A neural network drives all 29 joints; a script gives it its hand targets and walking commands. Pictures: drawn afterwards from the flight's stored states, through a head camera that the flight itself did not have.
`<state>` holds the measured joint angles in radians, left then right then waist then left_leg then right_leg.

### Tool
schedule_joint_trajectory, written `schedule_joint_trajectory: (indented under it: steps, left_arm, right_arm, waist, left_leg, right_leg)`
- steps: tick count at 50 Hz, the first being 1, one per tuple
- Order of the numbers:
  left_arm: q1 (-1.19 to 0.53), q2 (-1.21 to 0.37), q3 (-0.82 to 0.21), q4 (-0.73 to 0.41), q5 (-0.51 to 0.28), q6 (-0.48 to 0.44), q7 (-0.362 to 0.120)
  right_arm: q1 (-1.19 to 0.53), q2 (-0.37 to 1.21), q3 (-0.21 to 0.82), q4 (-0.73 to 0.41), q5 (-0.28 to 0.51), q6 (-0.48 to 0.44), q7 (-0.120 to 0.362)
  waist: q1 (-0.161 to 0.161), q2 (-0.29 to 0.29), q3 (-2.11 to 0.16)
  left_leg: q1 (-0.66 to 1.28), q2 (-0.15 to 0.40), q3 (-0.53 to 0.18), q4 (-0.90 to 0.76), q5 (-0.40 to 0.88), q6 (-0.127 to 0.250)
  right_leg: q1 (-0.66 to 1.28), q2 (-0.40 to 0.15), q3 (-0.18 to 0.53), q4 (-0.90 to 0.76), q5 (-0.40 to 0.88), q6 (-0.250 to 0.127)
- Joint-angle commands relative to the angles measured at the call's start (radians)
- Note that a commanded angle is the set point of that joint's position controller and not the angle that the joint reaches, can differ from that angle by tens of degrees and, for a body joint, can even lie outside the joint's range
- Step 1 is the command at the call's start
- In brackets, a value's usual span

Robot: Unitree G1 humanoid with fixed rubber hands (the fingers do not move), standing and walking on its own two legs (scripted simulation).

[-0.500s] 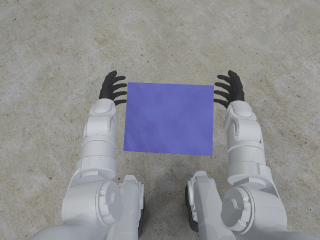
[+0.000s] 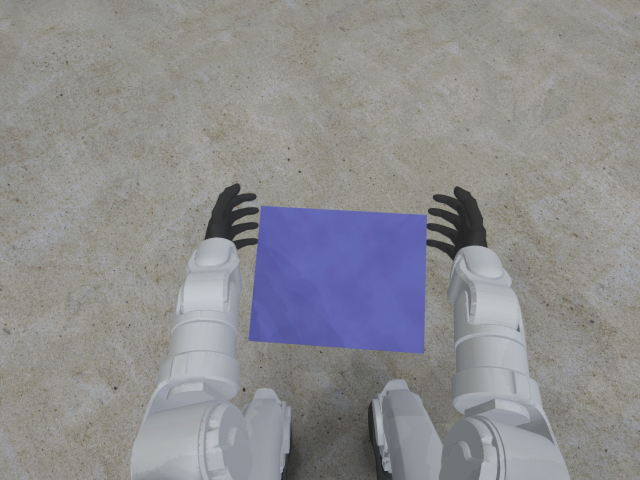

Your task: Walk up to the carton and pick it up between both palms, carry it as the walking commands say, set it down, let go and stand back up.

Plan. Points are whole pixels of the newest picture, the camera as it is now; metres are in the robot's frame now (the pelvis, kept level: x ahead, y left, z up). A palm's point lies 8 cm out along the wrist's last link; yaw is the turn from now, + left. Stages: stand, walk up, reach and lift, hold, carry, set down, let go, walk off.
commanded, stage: reach and lift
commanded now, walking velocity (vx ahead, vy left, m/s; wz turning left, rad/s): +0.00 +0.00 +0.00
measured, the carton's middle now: (338, 279) +0.39 -0.02 -0.15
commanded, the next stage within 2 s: none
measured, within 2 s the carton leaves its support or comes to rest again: neither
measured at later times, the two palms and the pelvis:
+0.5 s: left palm (204, 236) +0.39 +0.13 +0.03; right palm (497, 243) +0.37 -0.18 +0.04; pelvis +0.01 +0.00 +0.07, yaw +0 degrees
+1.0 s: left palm (190, 229) +0.37 +0.12 +0.10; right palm (548, 234) +0.35 -0.19 +0.11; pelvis +0.04 +0.00 +0.12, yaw -1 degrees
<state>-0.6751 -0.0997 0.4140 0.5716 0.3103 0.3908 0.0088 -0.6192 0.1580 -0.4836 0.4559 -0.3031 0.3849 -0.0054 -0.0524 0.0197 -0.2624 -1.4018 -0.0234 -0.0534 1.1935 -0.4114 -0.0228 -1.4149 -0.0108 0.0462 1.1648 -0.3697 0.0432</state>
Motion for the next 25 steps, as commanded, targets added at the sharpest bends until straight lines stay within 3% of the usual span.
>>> schedule_joint_trajectory:
  steps: [1, 2, 3, 4, 5, 6, 7, 8, 9, 10, 11, 12, 13, 14, 15, 16, 17, 18, 19, 20, 21, 22, 23, 24, 25]
  left_arm:
    - [-0.497, -1.006, -0.516, 0.093, -0.153, -0.035, -0.307]
    - [-0.538, -1.036, -0.575, 0.028, -0.193, -0.046, -0.314]
    - [-0.494, -1.021, -0.53, 0.061, -0.165, -0.036, -0.31]
    - [-0.471, -1.017, -0.523, 0.077, -0.149, -0.028, -0.309]
    - [-0.505, -0.988, -0.523, 0.036, -0.152, -0.043, -0.315]
    - [-0.499, -0.994, -0.533, 0.038, -0.158, -0.035, -0.31]
    - [-0.507, -0.989, -0.531, 0.021, -0.156, -0.037, -0.316]
    - [-0.496, -1.013, -0.537, 0.034, -0.165, -0.04, -0.328]
    - [-0.517, -1.004, -0.563, -0.007, -0.17, -0.043, -0.328]
    - [-0.499, -0.986, -0.551, -0.007, -0.158, -0.05, -0.329]
    - [-0.456, -0.993, -0.516, 0.054, -0.141, -0.042, -0.325]
    - [-0.466, -1.019, -0.545, 0.029, -0.158, -0.045, -0.331]
    - [-0.475, -1.037, -0.585, -0.028, -0.18, -0.048, -0.33]
    - [-0.484, -0.996, -0.545, 0.001, -0.161, -0.044, -0.332]
    - [-0.513, -1.001, -0.573, -0.044, -0.173, -0.047, -0.333]
    - [-0.525, -0.971, -0.533, -0.039, -0.153, -0.049, -0.335]
    - [-0.438, -1.007, -0.547, 0.022, -0.148, -0.028, -0.334]
    - [-0.409, -0.988, -0.512, 0.056, -0.127, -0.028, -0.343]
    - [-0.457, -0.998, -0.532, -0.01, -0.146, -0.037, -0.346]
    - [-0.426, -0.969, -0.52, 0.005, -0.132, -0.03, -0.341]
    - [-0.41, -0.99, -0.546, 0.002, -0.138, -0.032, -0.341]
    - [-0.385, -0.978, -0.529, 0.022, -0.122, -0.018, -0.339]
    - [-0.419, -0.989, -0.535, 0.001, -0.131, -0.024, -0.344]
    - [-0.375, -0.99, -0.528, 0.002, -0.119, -0.027, -0.343]
    - [-0.333, -1.006, -0.521, 0.029, -0.125, -0.016, -0.344]
  right_arm:
    - [-0.504, 0.939, 0.572, 0.111, 0.142, 0.001, 0.302]
    - [-0.544, 0.981, 0.638, 0.026, 0.18, -0.011, 0.303]
    - [-0.5, 0.978, 0.608, 0.09, 0.156, 0.009, 0.301]
    - [-0.436, 0.955, 0.569, 0.13, 0.134, 0.019, 0.303]
    - [-0.48, 0.984, 0.592, 0.103, 0.142, 0.008, 0.303]
    - [-0.409, 0.981, 0.566, 0.15, 0.127, 0.022, 0.305]
    - [-0.4, 0.979, 0.573, 0.14, 0.129, 0.019, 0.305]
    - [-0.459, 0.981, 0.601, 0.09, 0.145, 0.01, 0.309]
    - [-0.453, 0.986, 0.618, 0.073, 0.161, 0.006, 0.307]
    - [-0.467, 0.994, 0.623, 0.064, 0.155, 0.002, 0.309]
    - [-0.455, 0.976, 0.591, 0.094, 0.141, 0.004, 0.309]
    - [-0.482, 0.971, 0.621, 0.033, 0.15, -0.006, 0.307]
    - [-0.465, 1.011, 0.663, 0.02, 0.165, -0.001, 0.307]
    - [-0.423, 0.981, 0.59, 0.101, 0.126, 0.011, 0.307]
    - [-0.392, 1.0, 0.61, 0.09, 0.135, 0.01, 0.31]
    - [-0.391, 0.986, 0.573, 0.127, 0.103, 0.018, 0.309]
    - [-0.386, 0.99, 0.597, 0.088, 0.12, 0.021, 0.311]
    - [-0.439, 0.968, 0.603, 0.054, 0.124, 0.012, 0.315]
    - [-0.446, 0.996, 0.624, 0.035, 0.125, 0.012, 0.315]
    - [-0.352, 0.994, 0.59, 0.097, 0.108, 0.028, 0.312]
    - [-0.396, 1.006, 0.638, 0.044, 0.136, 0.018, 0.316]
    - [-0.358, 0.977, 0.604, 0.066, 0.125, 0.026, 0.315]
    - [-0.404, 0.978, 0.605, 0.044, 0.126, 0.02, 0.323]
    - [-0.381, 0.988, 0.619, 0.047, 0.127, 0.019, 0.322]
    - [-0.33, 0.972, 0.599, 0.075, 0.113, 0.029, 0.321]
  waist:
    - [-0.01, 0.009, -0.622]
    - [-0.015, 0.011, -0.746]
    - [-0.01, 0.004, -0.65]
    - [-0.021, 0.038, -0.599]
    - [0.003, 0.011, -0.596]
    - [-0.037, 0.019, -0.571]
    - [-0.015, 0.026, -0.58]
    - [-0.015, 0.014, -0.607]
    - [0.007, 0.052, -0.63]
    - [0.012, 0.019, -0.643]
    - [0.0, 0.037, -0.555]
    - [-0.01, 0.021, -0.614]
    - [0.006, 0.011, -0.651]
    - [-0.044, -0.025, -0.57]
    - [-0.025, 0.025, -0.596]
    - [-0.031, -0.039, -0.539]
    - [-0.016, 0.01, -0.524]
    - [0.005, -0.001, -0.463]
    - [-0.007, -0.047, -0.534]
    - [-0.014, -0.031, -0.482]
    - [0.02, -0.003, -0.503]
    - [0.002, 0.021, -0.484]
    - [0.01, 0.021, -0.525]
    - [0.019, -0.012, -0.449]
    - [-0.004, 0.002, -0.428]
  left_leg:
    - [0.353, -0.133, 0.049, -0.196, 0.212, 0.001]
    - [0.424, -0.135, 0.045, -0.2, 0.24, 0.005]
    - [0.395, -0.13, 0.051, -0.224, 0.203, 0.007]
    - [0.393, -0.127, 0.045, -0.238, 0.203, 0.001]
    - [0.392, -0.128, 0.047, -0.239, 0.205, 0.009]
    - [0.425, -0.123, 0.046, -0.262, 0.214, 0.005]
    - [0.436, -0.128, 0.056, -0.271, 0.212, 0.005]
    - [0.437, -0.123, 0.053, -0.276, 0.218, 0.007]
    - [0.444, -0.128, 0.064, -0.292, 0.209, 0.005]
    - [0.463, -0.13, 0.056, -0.289, 0.247, 0.012]
    - [0.468, -0.12, 0.051, -0.32, 0.209, 0.012]
    - [0.495, -0.123, 0.044, -0.323, 0.238, 0.009]
    - [0.532, -0.123, 0.048, -0.325, 0.238, 0.01]
    - [0.498, -0.116, 0.044, -0.342, 0.186, 0.013]
    - [0.536, -0.123, 0.056, -0.351, 0.211, 0.01]
    - [0.504, -0.114, 0.044, -0.361, 0.163, 0.016]
    - [0.558, -0.111, 0.048, -0.395, 0.188, 0.013]
    - [0.513, -0.115, 0.049, -0.396, 0.169, 0.018]
    - [0.555, -0.117, 0.045, -0.402, 0.189, 0.024]
    - [0.577, -0.108, 0.044, -0.423, 0.191, 0.027]
    - [0.603, -0.117, 0.053, -0.434, 0.221, 0.022]
    - [0.656, -0.11, 0.05, -0.451, 0.229, 0.021]
    - [0.658, -0.111, 0.05, -0.45, 0.186, 0.018]
    - [0.636, -0.11, 0.043, -0.467, 0.251, 0.022]
    - [0.671, -0.108, 0.045, -0.489, 0.231, 0.015]
  right_leg:
    - [0.493, 0.156, -0.082, -0.13, 0.255, -0.029]
    - [0.564, 0.159, -0.079, -0.128, 0.292, -0.024]
    - [0.549, 0.152, -0.072, -0.151, 0.254, -0.021]
    - [0.53, 0.149, -0.078, -0.163, 0.252, -0.03]
    - [0.548, 0.151, -0.066, -0.175, 0.259, -0.023]
    - [0.569, 0.152, -0.067, -0.196, 0.274, -0.025]
    - [0.604, 0.149, -0.06, -0.221, 0.268, -0.026]
    - [0.637, 0.147, -0.056, -0.225, 0.277, -0.027]
    - [0.673, 0.145, -0.052, -0.231, 0.285, -0.028]
    - [0.684, 0.145, -0.047, -0.235, 0.311, -0.024]
    - [0.643, 0.139, -0.05, -0.253, 0.267, -0.024]
    - [0.695, 0.145, -0.06, -0.257, 0.296, -0.025]
    - [0.734, 0.142, -0.05, -0.268, 0.295, -0.026]
    - [0.708, 0.144, -0.059, -0.287, 0.255, -0.022]
    - [0.739, 0.141, -0.05, -0.305, 0.287, -0.028]
    - [0.73, 0.143, -0.053, -0.313, 0.233, -0.025]
    - [0.749, 0.134, -0.05, -0.338, 0.246, -0.026]
    - [0.744, 0.131, -0.046, -0.351, 0.227, -0.029]
    - [0.791, 0.139, -0.044, -0.359, 0.244, -0.021]
    - [0.796, 0.132, -0.044, -0.37, 0.254, -0.018]
    - [0.833, 0.13, -0.037, -0.38, 0.281, -0.018]
    - [0.811, 0.133, -0.046, -0.397, 0.28, -0.019]
    - [0.825, 0.13, -0.045, -0.39, 0.24, -0.027]
    - [0.833, 0.13, -0.039, -0.416, 0.297, -0.024]
    - [0.85, 0.123, -0.038, -0.444, 0.276, -0.028]
